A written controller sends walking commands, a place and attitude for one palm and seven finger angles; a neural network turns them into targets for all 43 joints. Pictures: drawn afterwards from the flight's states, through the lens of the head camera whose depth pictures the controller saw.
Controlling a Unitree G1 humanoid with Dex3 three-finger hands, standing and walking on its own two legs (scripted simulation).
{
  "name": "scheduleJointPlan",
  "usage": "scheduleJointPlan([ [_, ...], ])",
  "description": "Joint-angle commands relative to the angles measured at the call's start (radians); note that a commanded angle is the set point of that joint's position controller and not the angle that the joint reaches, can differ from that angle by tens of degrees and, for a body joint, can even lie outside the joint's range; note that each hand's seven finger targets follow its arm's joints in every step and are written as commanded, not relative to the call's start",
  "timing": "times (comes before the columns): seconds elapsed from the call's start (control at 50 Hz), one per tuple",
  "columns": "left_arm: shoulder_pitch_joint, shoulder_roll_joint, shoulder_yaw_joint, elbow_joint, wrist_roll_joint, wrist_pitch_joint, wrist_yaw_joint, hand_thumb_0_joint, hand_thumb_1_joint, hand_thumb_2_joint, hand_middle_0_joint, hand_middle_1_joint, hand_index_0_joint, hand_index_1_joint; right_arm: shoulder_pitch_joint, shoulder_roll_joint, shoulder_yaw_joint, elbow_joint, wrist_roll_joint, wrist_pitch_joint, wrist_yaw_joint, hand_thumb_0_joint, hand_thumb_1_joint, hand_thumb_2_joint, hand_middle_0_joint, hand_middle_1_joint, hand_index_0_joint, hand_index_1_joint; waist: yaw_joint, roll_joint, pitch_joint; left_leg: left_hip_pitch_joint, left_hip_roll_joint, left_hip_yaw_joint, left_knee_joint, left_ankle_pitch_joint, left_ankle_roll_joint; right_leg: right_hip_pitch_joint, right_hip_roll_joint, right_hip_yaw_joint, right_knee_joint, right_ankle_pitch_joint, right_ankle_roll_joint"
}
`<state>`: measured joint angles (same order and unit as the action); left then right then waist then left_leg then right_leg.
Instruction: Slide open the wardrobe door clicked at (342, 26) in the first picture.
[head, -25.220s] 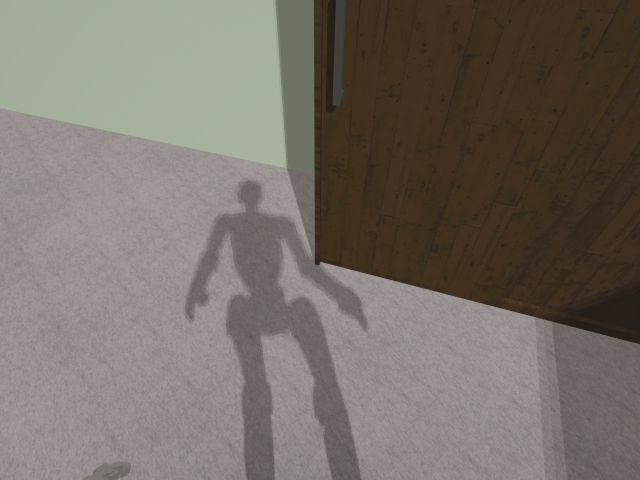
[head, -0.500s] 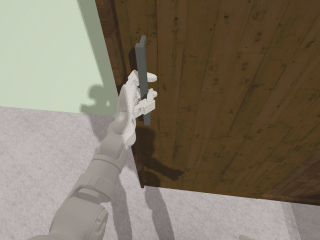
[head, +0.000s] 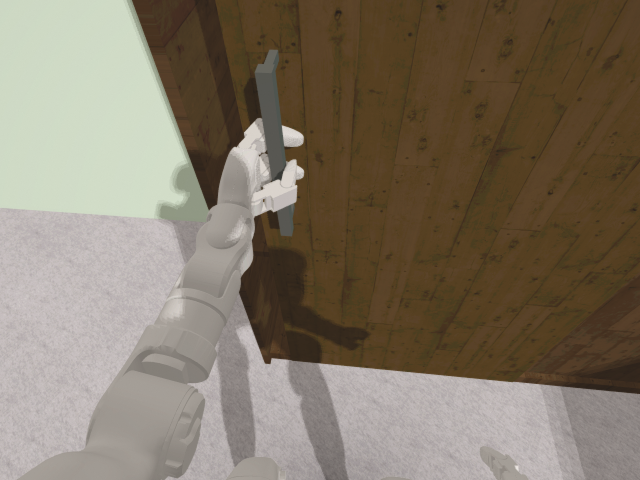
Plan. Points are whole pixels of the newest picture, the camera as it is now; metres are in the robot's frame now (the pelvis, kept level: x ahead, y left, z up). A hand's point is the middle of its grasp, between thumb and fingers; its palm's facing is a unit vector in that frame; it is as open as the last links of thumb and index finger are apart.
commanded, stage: step sideways, sliding the door along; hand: left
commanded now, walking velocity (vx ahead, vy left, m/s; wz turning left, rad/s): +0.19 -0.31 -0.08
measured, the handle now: (280, 157) +0.49 +0.07 +0.13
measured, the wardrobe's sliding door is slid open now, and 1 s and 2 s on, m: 0.07 0.23 0.50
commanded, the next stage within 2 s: stop walking and hold the door there in 1.90 s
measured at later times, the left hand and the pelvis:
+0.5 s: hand (331, 187) +0.43 +0.00 +0.13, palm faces +0.06 -0.99 -0.08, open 5.8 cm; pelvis +0.01 -0.13 +0.01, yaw -1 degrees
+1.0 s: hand (436, 190) +0.42 -0.12 +0.13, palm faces +0.27 -0.96 -0.05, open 6.0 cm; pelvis +0.04 -0.32 +0.01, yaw +1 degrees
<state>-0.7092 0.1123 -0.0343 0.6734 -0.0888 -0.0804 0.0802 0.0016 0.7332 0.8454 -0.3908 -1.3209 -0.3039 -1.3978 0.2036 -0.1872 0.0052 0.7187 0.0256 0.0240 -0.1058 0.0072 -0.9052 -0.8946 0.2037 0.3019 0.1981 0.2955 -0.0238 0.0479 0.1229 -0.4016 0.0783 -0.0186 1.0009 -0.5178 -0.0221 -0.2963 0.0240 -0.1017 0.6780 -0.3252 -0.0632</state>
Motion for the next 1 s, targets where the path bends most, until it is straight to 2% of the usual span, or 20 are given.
scheduleJointPlan([
  [0.0,-0.487,0.077,0.003,-0.302,0.04,-0.096,-0.016,0.0,0.9,0.9,-0.45,-1.4,-0.45,-1.4,-0.093,-0.121,-0.05,-0.126,-0.027,-0.062,-0.013,0.0,-0.9,-0.9,0.2,0.3,0.2,0.3,0.028,-0.185,-0.305,-0.153,-0.02,0.047,0.18,0.002,-0.003,0.281,-0.284,0.339,-0.271,0.467,-0.176],
  [0.12,-0.541,0.055,-0.037,-0.417,0.044,-0.152,-0.016,0.0,0.9,0.9,-0.45,-1.4,-0.45,-1.4,-0.062,-0.108,-0.045,-0.131,-0.034,-0.072,-0.017,0.0,-0.9,-0.9,0.2,0.3,0.2,0.3,-0.008,-0.196,-0.434,0.268,0.009,0.172,-0.458,0.321,0.002,0.135,-0.162,0.145,-0.087,0.489,-0.079],
  [0.14,-0.565,0.027,-0.074,-0.456,0.036,-0.162,-0.02,0.0,0.9,0.9,-0.45,-1.4,-0.45,-1.4,-0.038,-0.119,-0.051,-0.13,-0.029,-0.078,-0.017,0.0,-0.9,-0.9,0.2,0.3,0.2,0.3,-0.043,-0.107,-0.479,0.495,0.086,0.105,-0.618,0.457,0.033,-0.019,-0.134,0.12,0.079,0.415,-0.028],
  [0.16,-0.566,-0.007,-0.107,-0.489,0.015,-0.169,-0.031,0.0,0.9,0.9,-0.45,-1.4,-0.45,-1.4,-0.064,-0.173,-0.07,-0.151,-0.026,-0.083,-0.01,0.0,-0.9,-0.9,0.2,0.3,0.2,0.3,-0.041,0.165,-0.5,0.699,0.37,-0.259,-0.652,0.724,0.142,-0.298,-0.031,0.084,0.361,0.048,0.047],
  [0.18,-0.57,-0.06,-0.16,-0.538,0.001,-0.169,-0.038,0.0,0.9,0.9,-0.45,-1.4,-0.45,-1.4,-0.093,-0.136,-0.054,-0.16,-0.011,-0.084,0.015,0.0,-0.9,-0.9,0.2,0.3,0.2,0.3,-0.022,0.191,-0.545,0.774,0.547,-0.485,-0.573,0.995,0.248,-0.41,-0.017,0.187,0.596,-0.192,0.051],
  [0.2,-0.559,-0.019,-0.116,-0.517,-0.001,-0.169,-0.037,0.0,0.9,0.9,-0.45,-1.4,-0.45,-1.4,-0.143,-0.143,-0.056,-0.155,-0.007,-0.084,0.038,0.0,-0.9,-0.9,0.2,0.3,0.2,0.3,-0.006,0.08,-0.498,0.733,0.578,-0.406,-0.558,0.981,0.281,-0.44,-0.074,0.285,0.683,-0.159,0.038],
  [0.3,-0.531,-0.026,-0.147,-0.567,0.029,-0.128,-0.044,0.0,0.9,0.9,-0.45,-1.4,-0.45,-1.4,-0.121,-0.17,-0.076,-0.144,-0.008,-0.052,0.042,0.0,-0.9,-0.9,0.2,0.3,0.2,0.3,-0.003,0.042,-0.396,0.521,0.434,-0.122,-0.563,0.754,0.169,-0.404,-0.124,0.176,0.512,-0.029,0.083],
  [0.38,-0.508,-0.096,-0.213,-0.568,0.027,-0.105,-0.063,0.0,0.9,0.9,-0.45,-1.4,-0.45,-1.4,-0.098,-0.174,-0.078,-0.182,0.007,-0.07,0.039,0.0,-0.9,-0.9,0.2,0.3,0.2,0.3,-0.019,0.201,-0.416,0.46,0.319,0.086,-0.569,0.748,0.114,-0.225,-0.095,0.023,0.268,0.011,0.105],
  [0.5,-0.451,-0.08,-0.209,-0.587,0.019,-0.127,-0.043,0.0,0.9,0.9,-0.45,-1.4,-0.45,-1.4,-0.111,-0.149,-0.062,-0.213,0.03,-0.099,0.057,0.0,-0.9,-0.9,0.2,0.3,0.2,0.3,-0.015,0.298,-0.454,0.466,0.258,0.109,-0.394,0.85,0.071,-0.011,-0.017,-0.074,-0.053,0.044,0.101],
  [0.54,-0.429,-0.03,-0.185,-0.613,0.035,-0.135,-0.029,0.0,0.9,0.9,-0.45,-1.4,-0.45,-1.4,-0.112,-0.12,-0.051,-0.211,0.046,-0.102,0.061,0.0,-0.9,-0.9,0.2,0.3,0.2,0.3,0.007,0.101,-0.472,0.326,0.16,0.121,-0.233,0.622,0.072,0.187,-0.069,-0.022,-0.268,0.319,0.081],
  [0.58,-0.368,0.088,-0.125,-0.618,0.053,-0.122,0.001,0.0,0.9,0.9,-0.45,-1.4,-0.45,-1.4,-0.173,-0.058,-0.031,-0.22,0.042,-0.106,0.04,0.0,-0.9,-0.9,0.2,0.3,0.2,0.3,0.042,-0.337,-0.45,-0.128,-0.023,0.126,0.107,-0.162,0.06,0.416,-0.342,0.269,-0.194,1.048,-0.056],
  [0.62,-0.342,0.097,-0.106,-0.697,0.047,-0.118,-0.005,0.0,0.9,0.9,-0.45,-1.4,-0.45,-1.4,-0.155,-0.1,-0.055,-0.203,0.023,-0.103,0.022,0.0,-0.9,-0.9,0.2,0.3,0.2,0.3,0.048,-0.53,-0.487,-0.124,-0.006,0.042,0.221,-0.164,-0.013,0.435,-0.337,0.264,-0.131,1.064,-0.076],
  [0.7,-0.355,-0.024,-0.18,-0.819,0.019,-0.148,0.005,0.0,0.9,0.9,-0.45,-1.4,-0.45,-1.4,-0.146,-0.097,-0.044,-0.188,0.026,-0.099,0.02,0.0,-0.9,-0.9,0.2,0.3,0.2,0.3,-0.041,-0.287,-0.483,0.206,0.041,0.127,-0.532,0.305,-0.003,0.311,-0.207,0.05,0.108,0.937,-0.01],
  [0.72,-0.362,-0.028,-0.19,-0.863,0.008,-0.159,-0.001,0.0,0.9,0.9,-0.45,-1.4,-0.45,-1.4,-0.142,-0.134,-0.073,-0.202,0.015,-0.087,0.019,0.0,-0.9,-0.9,0.2,0.3,0.2,0.3,-0.057,-0.146,-0.512,0.51,0.167,0.017,-0.596,0.739,0.045,0.047,-0.157,0.023,0.224,0.612,0.046],
  [0.74,-0.357,-0.058,-0.21,-0.902,-0.001,-0.157,-0.008,0.0,0.9,0.9,-0.45,-1.4,-0.45,-1.4,-0.144,-0.177,-0.094,-0.224,0.009,-0.085,0.036,0.0,-0.9,-0.9,0.2,0.3,0.2,0.3,-0.031,0.113,-0.558,0.776,0.439,-0.302,-0.525,1.303,0.177,-0.296,-0.069,0.05,0.383,-0.058,0.089],
  [0.76,-0.334,-0.074,-0.216,-0.842,0.015,-0.149,-0.012,0.0,0.9,0.9,-0.45,-1.4,-0.45,-1.4,-0.139,-0.188,-0.09,-0.229,0.021,-0.072,0.07,0.0,-0.9,-0.9,0.2,0.3,0.2,0.3,-0.008,0.124,-0.589,0.796,0.519,-0.341,-0.47,1.394,0.232,-0.326,-0.101,0.151,0.512,-0.285,0.07],
  [0.78,-0.362,-0.058,-0.173,-0.82,0.015,-0.142,-0.018,0.0,0.9,0.9,-0.45,-1.4,-0.45,-1.4,-0.18,-0.22,-0.113,-0.241,0.028,-0.079,0.106,0.0,-0.9,-0.9,0.2,0.3,0.2,0.3,0.004,0.051,-0.572,0.738,0.524,-0.255,-0.474,1.175,0.251,-0.363,-0.108,0.204,0.586,-0.223,0.06],
  [0.84,-0.391,-0.033,-0.192,-0.901,0.027,-0.145,-0.019,0.0,0.9,0.9,-0.45,-1.4,-0.45,-1.4,-0.175,-0.169,-0.096,-0.222,0.017,-0.095,0.111,0.0,-0.9,-0.9,0.2,0.3,0.2,0.3,-0.016,0.211,-0.455,0.62,0.445,-0.122,-0.52,0.902,0.209,-0.385,-0.147,0.168,0.533,-0.121,0.087],
  [0.92,-0.264,-0.046,-0.191,-0.877,0.025,-0.112,-0.027,0.0,0.9,0.9,-0.45,-1.4,-0.45,-1.4,-0.135,-0.172,-0.096,-0.263,0.012,-0.099,0.104,0.0,-0.9,-0.9,0.2,0.3,0.2,0.3,-0.003,0.286,-0.454,0.592,0.34,0.09,-0.484,1.012,0.115,-0.232,-0.088,0.054,0.272,-0.074,0.099],
  [0.98,-0.178,-0.012,-0.162,-0.868,0.027,-0.121,-0.016,0.0,0.9,0.9,-0.45,-1.4,-0.45,-1.4,-0.124,-0.161,-0.086,-0.285,0.019,-0.123,0.097,0.0,-0.9,-0.9,0.2,0.3,0.2,0.3,-0.024,0.307,-0.426,0.581,0.32,0.113,-0.442,1.102,0.081,-0.122,-0.033,-0.01,0.06,-0.045,0.102],
])
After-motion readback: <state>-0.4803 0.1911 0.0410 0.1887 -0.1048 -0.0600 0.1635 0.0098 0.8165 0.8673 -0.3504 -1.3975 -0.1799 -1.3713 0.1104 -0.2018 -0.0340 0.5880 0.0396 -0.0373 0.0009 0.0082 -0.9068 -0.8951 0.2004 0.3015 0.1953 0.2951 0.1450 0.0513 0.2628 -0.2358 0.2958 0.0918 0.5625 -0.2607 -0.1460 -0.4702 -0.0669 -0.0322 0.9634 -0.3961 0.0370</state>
